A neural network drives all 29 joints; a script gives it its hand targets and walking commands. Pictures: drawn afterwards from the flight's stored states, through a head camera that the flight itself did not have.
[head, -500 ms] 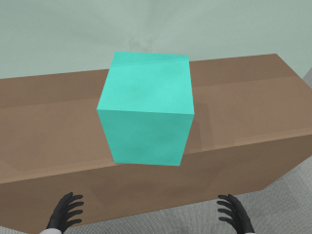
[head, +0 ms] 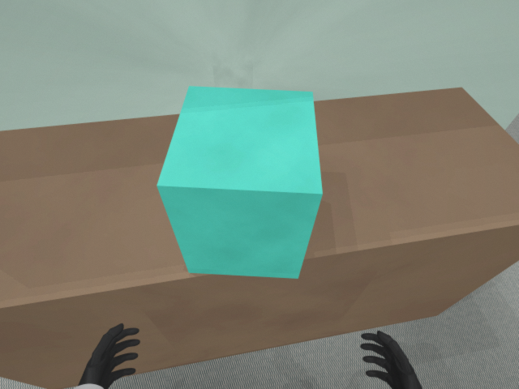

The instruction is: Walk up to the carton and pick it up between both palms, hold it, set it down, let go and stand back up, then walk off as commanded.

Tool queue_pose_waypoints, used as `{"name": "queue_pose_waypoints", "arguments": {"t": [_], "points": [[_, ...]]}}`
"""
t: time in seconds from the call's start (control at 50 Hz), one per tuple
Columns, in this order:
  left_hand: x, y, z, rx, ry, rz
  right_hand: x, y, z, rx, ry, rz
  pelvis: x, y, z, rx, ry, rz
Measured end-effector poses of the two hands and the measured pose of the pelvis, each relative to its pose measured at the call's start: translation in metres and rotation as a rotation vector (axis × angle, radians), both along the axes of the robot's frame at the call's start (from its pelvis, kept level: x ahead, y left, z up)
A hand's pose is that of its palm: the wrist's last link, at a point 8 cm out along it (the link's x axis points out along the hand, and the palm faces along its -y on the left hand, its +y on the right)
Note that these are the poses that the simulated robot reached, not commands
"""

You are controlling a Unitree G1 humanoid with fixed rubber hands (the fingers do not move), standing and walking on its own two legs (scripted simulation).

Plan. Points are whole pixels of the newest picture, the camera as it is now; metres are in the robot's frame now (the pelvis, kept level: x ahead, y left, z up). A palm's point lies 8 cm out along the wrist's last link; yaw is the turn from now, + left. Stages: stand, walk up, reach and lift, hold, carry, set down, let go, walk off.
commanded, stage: stand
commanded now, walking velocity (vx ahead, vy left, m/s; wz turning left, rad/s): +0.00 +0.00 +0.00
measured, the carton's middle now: (246, 188) +0.42 +0.02 +0.05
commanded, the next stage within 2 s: none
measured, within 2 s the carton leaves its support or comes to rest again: neither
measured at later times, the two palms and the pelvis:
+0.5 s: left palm (92, 375) +0.16 +0.24 -0.05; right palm out of the picture +0.11 -0.31 -0.10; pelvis +0.01 -0.02 +0.00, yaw +0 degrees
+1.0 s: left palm (87, 387) +0.15 +0.25 -0.05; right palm out of the picture +0.10 -0.31 -0.10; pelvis +0.00 -0.02 +0.00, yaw +0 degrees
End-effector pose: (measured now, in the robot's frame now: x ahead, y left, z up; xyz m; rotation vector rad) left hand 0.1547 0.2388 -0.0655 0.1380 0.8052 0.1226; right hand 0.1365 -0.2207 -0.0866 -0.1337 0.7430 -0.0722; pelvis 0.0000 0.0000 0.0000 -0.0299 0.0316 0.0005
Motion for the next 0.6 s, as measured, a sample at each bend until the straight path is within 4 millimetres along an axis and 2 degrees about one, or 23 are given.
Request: {"name": "queue_pose_waypoints", "arguments": {"t": [0.14, 0.22, 0.3, 0.38, 0.6], "points": [[0.005, 0.006, 0.004, 0.07, -0.058, -0.045, -0.025, -0.046, -0.012, -0.116, 0.203, -0.004, 0.002, -0.008, -0.002, 0.02, 0.002, 0.002], [0.006, 0.005, 0.005, 0.088, -0.063, -0.051, -0.028, -0.069, -0.01, -0.162, 0.234, -0.005, 0.003, -0.014, -0.003, 0.028, 0.004, 0.002], [0.006, 0.002, 0.005, 0.098, -0.06, -0.05, -0.027, -0.085, -0.008, -0.187, 0.239, -0.002, 0.005, -0.018, -0.003, 0.034, 0.006, 0.002], [0.007, 0.002, 0.007, 0.109, -0.056, -0.048, -0.025, -0.09, -0.01, -0.19, 0.245, -0.002, 0.007, -0.02, -0.003, 0.036, 0.007, 0.002], [0.008, 0.004, 0.013, 0.132, -0.063, -0.046, -0.022, -0.086, -0.015, -0.162, 0.229, -0.003, 0.008, -0.021, -0.003, 0.037, 0.008, 0.002]]}}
